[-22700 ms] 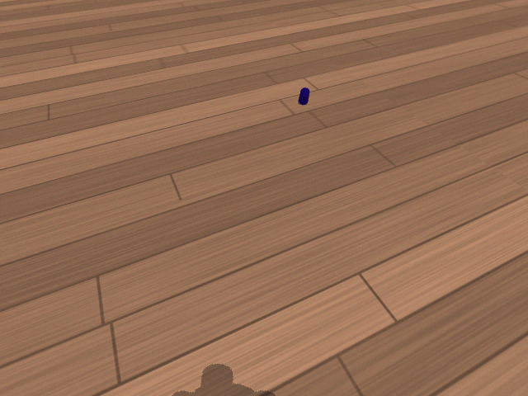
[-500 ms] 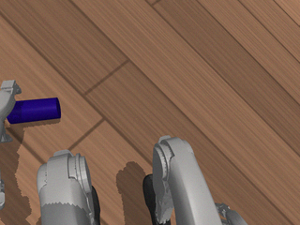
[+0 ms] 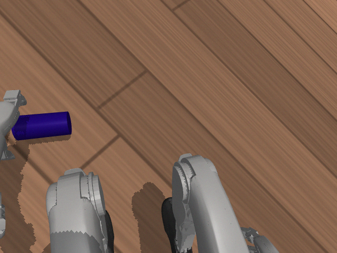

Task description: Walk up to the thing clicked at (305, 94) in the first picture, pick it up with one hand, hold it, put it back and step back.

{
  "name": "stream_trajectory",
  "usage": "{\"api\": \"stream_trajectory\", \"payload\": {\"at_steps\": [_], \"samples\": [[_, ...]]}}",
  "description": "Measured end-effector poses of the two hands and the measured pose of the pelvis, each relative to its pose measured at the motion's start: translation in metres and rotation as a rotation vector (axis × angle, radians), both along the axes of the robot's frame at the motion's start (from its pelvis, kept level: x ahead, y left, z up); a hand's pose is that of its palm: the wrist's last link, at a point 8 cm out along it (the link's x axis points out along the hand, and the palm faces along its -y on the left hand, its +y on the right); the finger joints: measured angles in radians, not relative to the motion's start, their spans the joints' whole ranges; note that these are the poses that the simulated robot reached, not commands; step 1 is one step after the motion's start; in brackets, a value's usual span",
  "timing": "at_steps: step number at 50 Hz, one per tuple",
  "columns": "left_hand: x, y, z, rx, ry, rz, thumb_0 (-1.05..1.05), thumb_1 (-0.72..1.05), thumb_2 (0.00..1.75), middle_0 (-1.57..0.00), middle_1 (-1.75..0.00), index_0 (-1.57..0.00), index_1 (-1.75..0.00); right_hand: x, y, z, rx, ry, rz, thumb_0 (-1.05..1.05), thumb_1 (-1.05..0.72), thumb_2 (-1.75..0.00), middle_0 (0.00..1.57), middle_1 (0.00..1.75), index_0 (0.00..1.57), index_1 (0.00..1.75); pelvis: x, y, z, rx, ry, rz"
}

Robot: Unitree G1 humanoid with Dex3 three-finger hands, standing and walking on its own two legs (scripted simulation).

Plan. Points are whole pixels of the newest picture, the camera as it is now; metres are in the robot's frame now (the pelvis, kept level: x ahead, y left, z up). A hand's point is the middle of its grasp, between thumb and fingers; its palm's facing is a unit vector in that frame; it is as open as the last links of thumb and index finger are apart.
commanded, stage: rise first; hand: left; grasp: from above
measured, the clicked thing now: (43, 125) +0.47 +0.31 -0.29
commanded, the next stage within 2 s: approach in 0.10 s
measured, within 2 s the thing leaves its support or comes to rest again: neither
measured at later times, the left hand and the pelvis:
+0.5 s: hand (30, 120) +0.45 +0.30 -0.18, palm faces -0.44 -0.04 -0.90, open 14.0 cm; pelvis +0.00 +0.00 -0.01, yaw -1 degrees
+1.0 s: hand (23, 130) +0.43 +0.32 -0.20, palm faces -0.53 -0.10 -0.84, open 14.0 cm; pelvis -0.01 +0.00 -0.01, yaw +0 degrees
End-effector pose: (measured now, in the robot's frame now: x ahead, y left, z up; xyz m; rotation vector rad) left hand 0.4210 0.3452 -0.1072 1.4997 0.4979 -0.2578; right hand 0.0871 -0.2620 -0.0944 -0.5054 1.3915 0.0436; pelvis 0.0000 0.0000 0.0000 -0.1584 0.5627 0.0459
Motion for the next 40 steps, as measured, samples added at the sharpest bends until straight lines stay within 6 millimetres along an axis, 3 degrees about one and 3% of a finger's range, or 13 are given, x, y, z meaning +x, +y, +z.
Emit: {"api": "stream_trajectory", "payload": {"at_steps": [18,26,32,36,40], "samples": [[0.007,-0.004,-0.013,0.004,0.010,-0.016,0.00,-0.53,1.00,-0.08,-1.05,-0.09,-1.05,-0.011,-0.002,0.002,-0.026,0.016,0.017,0.00,-0.91,-0.90,0.20,0.30,0.21,0.30,-0.003,-0.001,-0.006,0.000,-0.014,-0.002],[0.040,-0.048,-0.017,-0.021,-0.045,-0.102,-0.01,-0.52,0.98,-0.08,-1.07,-0.10,-1.06,-0.026,0.001,0.008,-0.028,0.027,-0.012,0.00,-0.91,-0.90,0.20,0.30,0.21,0.30,-0.001,0.000,-0.005,-0.006,0.001,-0.006],[0.056,-0.074,-0.008,-0.008,-0.096,-0.088,0.00,-0.52,0.98,-0.08,-1.06,-0.10,-1.05,-0.039,0.002,0.009,0.001,0.025,-0.058,0.00,-0.91,-0.90,0.20,0.30,0.21,0.30,0.001,-0.001,-0.002,0.000,0.017,-0.012],[0.056,-0.072,0.000,0.034,-0.075,-0.031,0.00,-0.52,0.99,-0.08,-1.05,-0.09,-1.05,-0.044,0.002,0.004,0.035,0.027,-0.075,0.00,-0.91,-0.90,0.20,0.30,0.21,0.30,0.000,-0.003,0.001,0.011,0.019,-0.020],[0.044,-0.057,-0.001,0.052,-0.003,0.048,0.00,-0.53,0.99,-0.08,-1.05,-0.09,-1.04,-0.045,0.001,0.000,0.057,0.023,-0.072,0.00,-0.91,-0.90,0.20,0.30,0.21,0.30,-0.004,-0.005,0.001,0.020,0.009,-0.022]]}}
